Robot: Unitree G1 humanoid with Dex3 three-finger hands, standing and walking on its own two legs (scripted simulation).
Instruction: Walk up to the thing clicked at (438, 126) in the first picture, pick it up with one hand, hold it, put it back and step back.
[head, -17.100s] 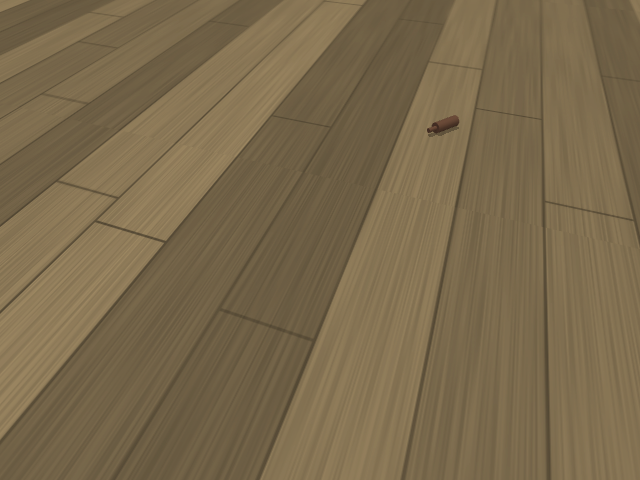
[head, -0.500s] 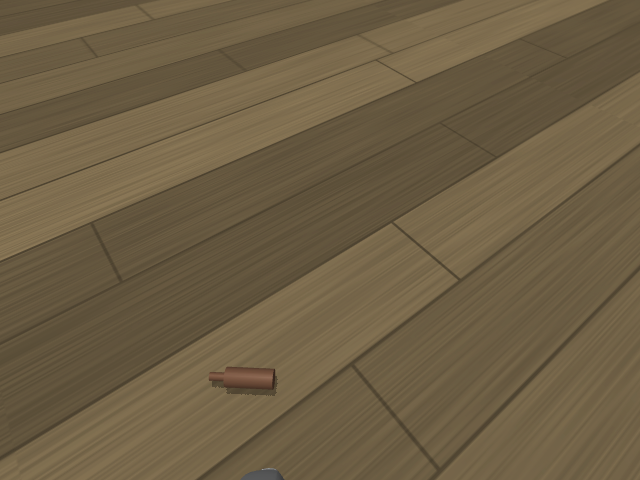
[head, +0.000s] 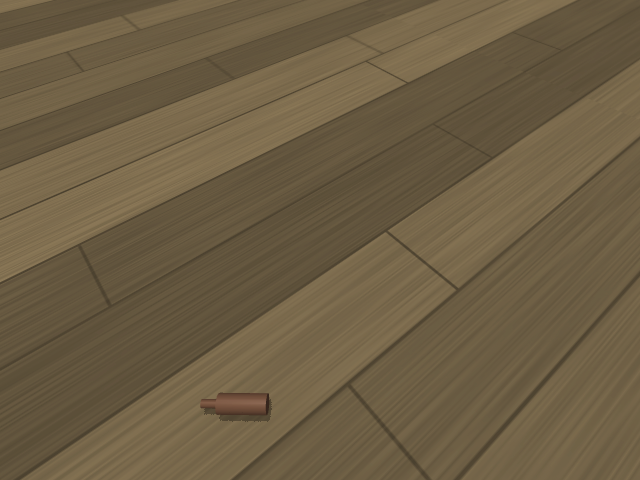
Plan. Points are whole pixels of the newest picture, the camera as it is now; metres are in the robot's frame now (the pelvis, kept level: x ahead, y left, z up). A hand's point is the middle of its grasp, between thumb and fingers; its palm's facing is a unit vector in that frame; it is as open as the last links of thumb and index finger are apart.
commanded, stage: walk up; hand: left
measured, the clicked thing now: (234, 403) +0.43 +0.31 -0.73
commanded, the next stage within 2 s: stand in 1.02 s
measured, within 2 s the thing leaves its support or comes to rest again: neither
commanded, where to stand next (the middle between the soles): +0.06 +0.01 m, yaw -1 degrees
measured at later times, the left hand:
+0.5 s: hand out of the picture +0.10 +0.26 -0.14, palm faces +0.00 -0.95 -0.33, open 7.3 cm
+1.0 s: hand out of the picture +0.07 +0.26 -0.14, palm faces +0.03 -0.95 -0.32, open 7.3 cm
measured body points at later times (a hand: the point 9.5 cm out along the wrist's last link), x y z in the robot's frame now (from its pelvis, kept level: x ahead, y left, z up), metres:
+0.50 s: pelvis +0.01 +0.00 +0.02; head +0.02 +0.01 +0.47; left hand +0.10 +0.31 -0.11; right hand +0.10 -0.31 -0.11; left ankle +0.02 +0.15 -0.73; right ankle +0.00 -0.12 -0.73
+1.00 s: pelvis +0.01 +0.01 +0.02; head +0.02 +0.01 +0.47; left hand +0.07 +0.31 -0.11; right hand +0.10 -0.29 -0.11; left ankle +0.02 +0.15 -0.73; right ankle +0.00 -0.12 -0.73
